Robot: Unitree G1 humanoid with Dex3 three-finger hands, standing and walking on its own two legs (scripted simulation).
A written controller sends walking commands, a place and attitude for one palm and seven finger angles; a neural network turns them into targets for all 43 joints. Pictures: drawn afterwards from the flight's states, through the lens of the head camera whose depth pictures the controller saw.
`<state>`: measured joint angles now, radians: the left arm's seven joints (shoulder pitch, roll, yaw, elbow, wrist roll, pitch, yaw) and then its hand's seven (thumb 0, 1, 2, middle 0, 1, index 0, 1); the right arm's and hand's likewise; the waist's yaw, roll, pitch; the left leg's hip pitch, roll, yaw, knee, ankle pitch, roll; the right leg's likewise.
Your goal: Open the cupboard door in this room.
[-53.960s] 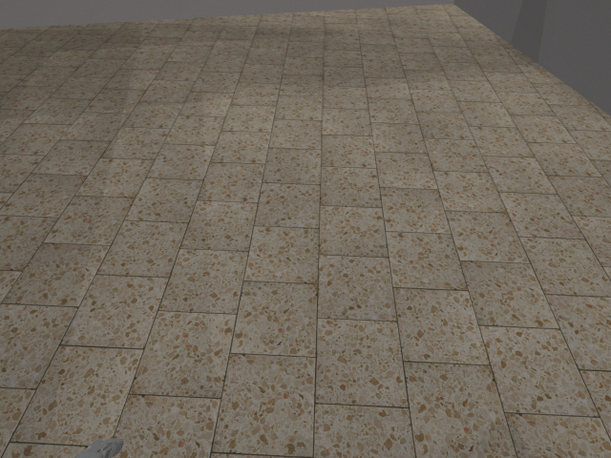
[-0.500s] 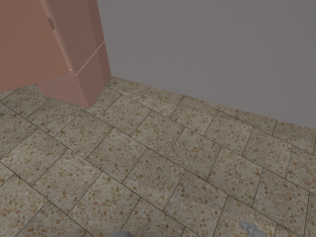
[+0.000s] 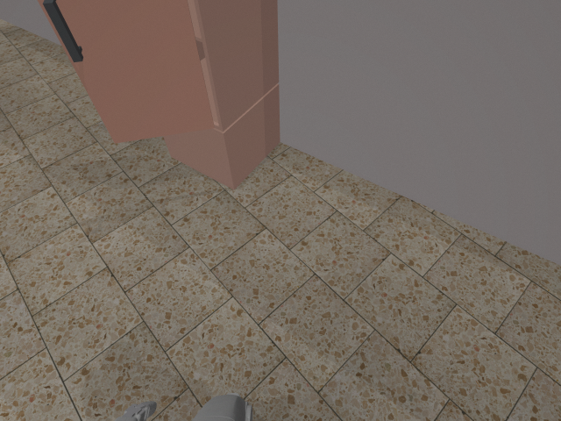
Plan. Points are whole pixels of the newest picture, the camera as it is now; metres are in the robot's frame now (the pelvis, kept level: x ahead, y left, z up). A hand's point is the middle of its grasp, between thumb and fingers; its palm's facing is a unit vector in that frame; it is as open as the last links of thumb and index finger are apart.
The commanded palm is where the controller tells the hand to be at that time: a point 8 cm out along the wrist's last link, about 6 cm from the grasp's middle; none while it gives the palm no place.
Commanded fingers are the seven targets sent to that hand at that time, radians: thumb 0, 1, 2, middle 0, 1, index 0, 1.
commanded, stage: turn to face it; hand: left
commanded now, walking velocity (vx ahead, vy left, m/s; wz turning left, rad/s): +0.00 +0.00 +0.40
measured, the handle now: (65, 28) +1.01 +0.61 +0.04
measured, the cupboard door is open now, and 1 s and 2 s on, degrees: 46 46 46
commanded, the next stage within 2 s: take the last steps up to it in 0.34 s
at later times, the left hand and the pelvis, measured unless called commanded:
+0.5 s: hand out of the picture +0.04 +0.21 -0.17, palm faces +0.21 -0.94 -0.28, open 7.3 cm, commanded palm none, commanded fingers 0.00 0.90 0.90 -0.20 -0.30 -0.20 -0.30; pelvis +0.01 -0.01 -0.01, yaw +10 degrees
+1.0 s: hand out of the picture -0.04 +0.25 -0.19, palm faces +0.38 -0.91 -0.19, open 7.3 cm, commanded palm none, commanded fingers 0.00 0.90 0.90 -0.20 -0.30 -0.20 -0.30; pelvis +0.08 +0.09 -0.01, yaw +17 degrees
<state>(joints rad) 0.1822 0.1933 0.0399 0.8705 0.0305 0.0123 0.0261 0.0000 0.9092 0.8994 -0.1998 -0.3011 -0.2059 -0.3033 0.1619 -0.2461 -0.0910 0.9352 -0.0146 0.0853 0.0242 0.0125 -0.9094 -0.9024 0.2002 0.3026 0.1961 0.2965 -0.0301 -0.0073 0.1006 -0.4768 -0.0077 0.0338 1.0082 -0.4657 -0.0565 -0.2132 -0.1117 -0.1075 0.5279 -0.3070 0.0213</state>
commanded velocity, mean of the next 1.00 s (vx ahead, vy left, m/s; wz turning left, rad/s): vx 0.17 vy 0.07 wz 0.20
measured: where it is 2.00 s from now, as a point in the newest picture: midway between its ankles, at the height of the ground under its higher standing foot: (222, 344)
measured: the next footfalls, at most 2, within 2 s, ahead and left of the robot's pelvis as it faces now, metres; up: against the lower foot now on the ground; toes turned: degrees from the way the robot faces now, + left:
left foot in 0.14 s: +0.05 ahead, +0.13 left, +0.00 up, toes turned +8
right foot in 0.46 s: +0.06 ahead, -0.12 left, +0.00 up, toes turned +6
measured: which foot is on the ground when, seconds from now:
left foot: up 0.00-0.12, down 0.14-0.46, up 0.48-0.88, down 0.90-1.00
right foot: down 0.00-0.14, up 0.16-0.44, down 0.46-0.90, up 0.92-1.00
